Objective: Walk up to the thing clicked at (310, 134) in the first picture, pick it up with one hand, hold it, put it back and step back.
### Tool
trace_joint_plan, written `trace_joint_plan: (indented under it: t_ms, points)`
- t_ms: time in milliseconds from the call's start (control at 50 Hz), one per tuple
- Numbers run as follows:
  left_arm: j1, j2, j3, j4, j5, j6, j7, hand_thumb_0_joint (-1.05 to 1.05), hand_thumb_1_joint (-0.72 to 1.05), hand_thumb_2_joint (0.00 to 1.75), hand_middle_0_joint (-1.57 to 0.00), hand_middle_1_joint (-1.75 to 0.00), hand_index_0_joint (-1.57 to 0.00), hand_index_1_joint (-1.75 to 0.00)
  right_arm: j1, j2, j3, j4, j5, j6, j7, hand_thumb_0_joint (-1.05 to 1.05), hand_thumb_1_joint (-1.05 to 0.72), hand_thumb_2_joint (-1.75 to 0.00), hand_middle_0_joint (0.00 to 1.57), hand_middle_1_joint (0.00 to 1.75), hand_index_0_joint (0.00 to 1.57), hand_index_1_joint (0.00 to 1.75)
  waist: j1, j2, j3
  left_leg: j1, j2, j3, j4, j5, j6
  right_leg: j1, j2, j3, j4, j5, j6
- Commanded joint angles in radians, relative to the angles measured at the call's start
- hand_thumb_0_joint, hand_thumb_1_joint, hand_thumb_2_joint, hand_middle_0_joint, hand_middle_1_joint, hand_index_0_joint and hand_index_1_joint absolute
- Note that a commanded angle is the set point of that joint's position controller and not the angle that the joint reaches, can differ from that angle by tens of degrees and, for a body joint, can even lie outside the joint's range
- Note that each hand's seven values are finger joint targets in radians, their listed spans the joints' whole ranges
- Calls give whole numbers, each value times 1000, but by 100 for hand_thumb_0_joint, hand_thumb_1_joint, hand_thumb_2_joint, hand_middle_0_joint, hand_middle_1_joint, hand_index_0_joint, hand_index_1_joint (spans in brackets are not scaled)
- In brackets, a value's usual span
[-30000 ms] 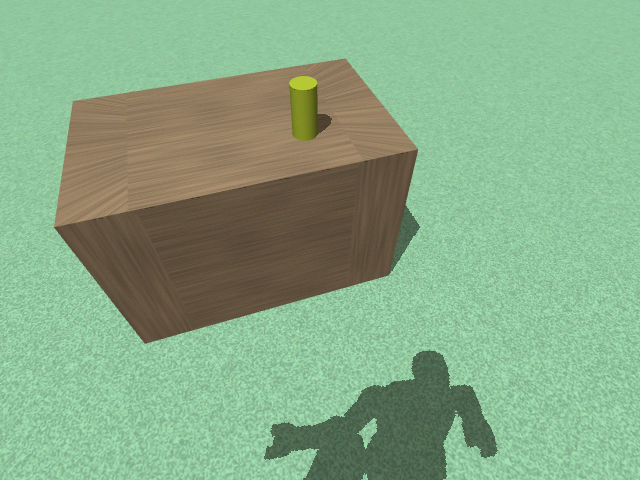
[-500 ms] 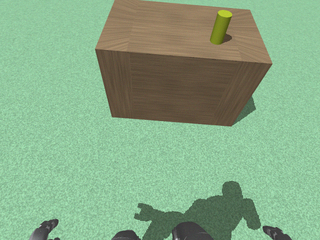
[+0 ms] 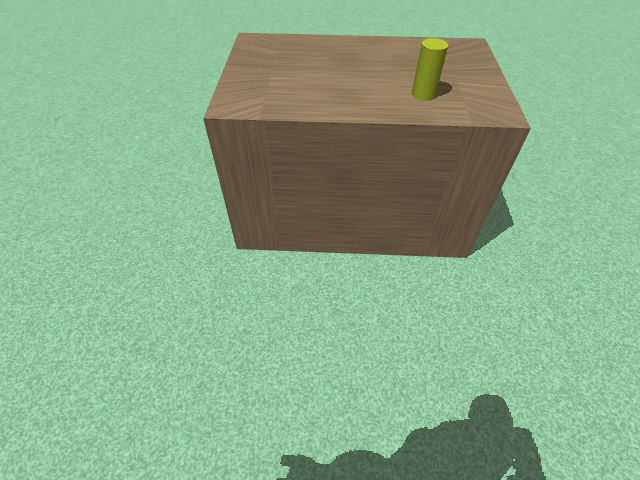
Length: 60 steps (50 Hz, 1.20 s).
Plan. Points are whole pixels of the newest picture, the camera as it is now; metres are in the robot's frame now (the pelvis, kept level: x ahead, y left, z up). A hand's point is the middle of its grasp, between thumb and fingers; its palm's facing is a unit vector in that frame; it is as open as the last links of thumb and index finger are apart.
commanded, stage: step back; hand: right
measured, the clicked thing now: (429, 70) +1.18 -0.29 -0.09
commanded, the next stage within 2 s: stand in 0.60 s
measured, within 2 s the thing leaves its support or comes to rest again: neither
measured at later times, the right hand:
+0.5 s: hand out of the picture +0.13 -0.29 -0.16, palm faces -0.07 +0.93 -0.36, open 7.4 cm
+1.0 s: hand (518, 451) +0.19 -0.26 -0.13, palm faces -0.04 +0.94 -0.33, open 7.4 cm
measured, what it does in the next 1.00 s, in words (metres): steps on the spot: right foot, then left foot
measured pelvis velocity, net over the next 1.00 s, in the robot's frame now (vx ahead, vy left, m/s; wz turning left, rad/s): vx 0.06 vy -0.02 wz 0.03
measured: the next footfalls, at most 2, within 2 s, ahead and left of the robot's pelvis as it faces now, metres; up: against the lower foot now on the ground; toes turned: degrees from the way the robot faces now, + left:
right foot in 0.20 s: +0.09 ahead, -0.14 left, +0.00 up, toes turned -1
left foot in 0.48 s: +0.10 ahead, +0.11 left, +0.00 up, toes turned +2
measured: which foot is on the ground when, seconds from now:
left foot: down 0.00-0.24, up 0.26-0.46, down 0.48-1.00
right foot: up 0.00-0.18, down 0.20-1.00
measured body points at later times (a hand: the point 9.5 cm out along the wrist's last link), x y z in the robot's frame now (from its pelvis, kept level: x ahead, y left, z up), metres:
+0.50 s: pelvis +0.05 -0.03 +0.00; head +0.07 -0.03 +0.45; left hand +0.13 +0.28 -0.12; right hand +0.13 -0.33 -0.13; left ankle +0.06 +0.11 -0.73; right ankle +0.05 -0.14 -0.73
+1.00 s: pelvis +0.06 -0.02 +0.02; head +0.07 -0.02 +0.47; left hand +0.15 +0.28 -0.11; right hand +0.19 -0.31 -0.11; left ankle +0.06 +0.11 -0.73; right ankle +0.05 -0.14 -0.73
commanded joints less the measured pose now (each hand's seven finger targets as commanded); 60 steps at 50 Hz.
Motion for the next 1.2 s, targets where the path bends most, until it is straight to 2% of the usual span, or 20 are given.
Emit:
trace_joint_plan:
  t_ms: [0,100,160,180,200,220,240,260,300,400,440,480,500,520,540,580,620,800,1020,1180]
  points:
    - [-70,201,55,-94,-13,-32,1,0,90,90,-20,-30,-20,-30,-30,-319,-82,-99,-10,-37,-24,0,-90,-90,20,30,20,30,-14,141,8,49,318,-435,-326,-327,225,-210,-18,36,111,-79,-23]
    - [-58,162,51,-65,-17,-39,-11,0,90,90,-20,-30,-20,-30,-38,-292,-74,-100,-6,-36,-22,0,-90,-90,20,30,20,30,-30,239,-33,12,235,-267,-259,-81,161,-76,24,-54,-84,41,-3]
    - [8,144,50,-21,-11,-55,3,0,90,90,-20,-30,-20,-30,-109,-237,-47,-117,11,-12,-22,0,-90,-90,20,30,20,30,35,187,-74,-124,166,-125,-81,8,95,182,66,-103,-356,210,-10]
    - [35,178,63,-8,-6,-61,12,0,90,90,-20,-30,-20,-30,-107,-180,-27,-124,21,-9,-26,0,-90,-90,20,30,20,30,58,107,-96,-212,127,-99,19,35,56,294,23,-27,-367,251,-16]
    - [67,247,80,-9,6,-67,21,0,90,90,-20,-30,-20,-30,-91,-126,-9,-143,30,-11,-33,0,-90,-90,20,30,20,30,67,-94,-113,-310,11,-65,215,-38,7,327,-159,261,-465,216,-67]
    - [0,296,83,-34,3,-69,22,0,90,90,-20,-30,-20,-30,-76,-141,-12,-134,22,-2,-44,0,-90,-90,20,30,20,30,48,-110,-94,-302,-6,-80,283,-279,-8,203,-319,427,-532,60,-155]
    - [-99,314,80,-62,6,-66,16,0,90,90,-20,-30,-20,-30,-40,-212,-35,-100,16,2,-47,0,-90,-90,20,30,20,30,18,-84,-40,-195,46,-89,343,-308,-13,19,-373,463,-541,-57,-228]
    - [-147,282,73,-76,1,-63,15,0,90,90,-20,-30,-20,-30,-12,-233,-42,-79,16,0,-45,0,-90,-90,20,30,20,30,-8,-67,-2,-153,67,-89,330,-280,-13,-37,-338,403,-526,-35,-228]
    - [-154,234,56,-73,-6,-68,16,0,90,90,-20,-30,-20,-30,-10,-211,-34,-57,17,-2,-37,0,-90,-90,20,30,20,30,-19,-73,5,-164,57,-85,281,-201,2,1,-223,227,-486,104,-158]
    - [-150,230,51,-55,-11,-68,17,0,90,90,-20,-30,-20,-30,-4,-180,-23,-35,11,-12,-34,0,-90,-90,20,30,20,30,-12,-134,-68,-73,54,33,51,-109,-10,87,-196,98,-355,541,-139]
    - [-158,219,43,-53,-24,-58,17,0,90,90,-20,-30,-20,-30,20,-172,-31,-15,5,-22,-38,0,-90,-90,20,30,20,30,-35,-115,-103,28,38,55,-133,87,-3,93,-171,52,-251,659,-99]
    - [-148,173,27,-62,-32,-51,18,0,90,90,-20,-30,-20,-30,8,-224,-50,-9,-1,-26,-43,0,-90,-90,20,30,20,30,-23,10,-151,137,144,-92,-120,394,43,31,-103,7,-154,587,-29]
    - [-144,150,19,-62,-42,-48,19,0,90,90,-20,-30,-20,-30,-42,-258,-49,-23,3,-28,-44,0,-90,-90,20,30,20,30,-2,104,-167,85,243,-213,-149,412,107,43,-27,-36,-120,410,6]
    - [-137,163,25,-34,-47,-40,22,0,90,90,-20,-30,-20,-30,-118,-289,-47,-36,12,-25,-40,0,-90,-90,20,30,20,30,16,131,-149,3,278,-230,-126,351,171,92,8,-49,-133,218,2]
    - [-138,162,20,-23,-40,-43,25,0,90,90,-20,-30,-20,-30,-153,-270,-41,-32,13,-21,-37,0,-90,-90,20,30,20,30,18,131,-149,8,276,-200,-112,373,161,118,0,-43,-194,206,-3]
    - [-121,146,2,17,-42,-50,19,0,90,90,-20,-30,-20,-30,-156,-215,-21,-29,24,-26,-36,0,-90,-90,20,30,20,30,13,85,-177,55,196,-117,-95,452,63,176,-68,25,-291,458,-16]
    - [-135,170,4,28,-40,-51,18,0,90,90,-20,-30,-20,-30,-114,-215,-16,-3,30,-33,-39,0,-90,-90,20,30,20,30,-12,91,-187,95,170,-87,-113,478,27,190,-80,26,-286,568,-23]
    - [-171,164,-21,85,-34,-54,17,0,90,90,-20,-30,-20,-30,-204,-201,-3,34,34,-21,-36,0,-90,-90,20,30,20,30,-17,22,-166,177,172,-58,-169,484,20,224,-88,12,-412,654,-3]
    - [-203,166,-23,115,-28,-56,13,0,90,90,-20,-30,-20,-30,-241,-197,6,65,26,-17,-22,0,-90,-90,20,30,20,30,-19,41,-77,127,164,-61,-294,201,-2,177,-86,26,-538,349,8]
    - [-195,170,-22,124,-28,-55,10,0,90,90,-20,-30,-20,-30,-231,-200,6,84,22,-22,-22,0,-90,-90,20,30,20,30,-14,44,-111,131,170,-64,-320,170,1,185,-89,25,-532,322,7]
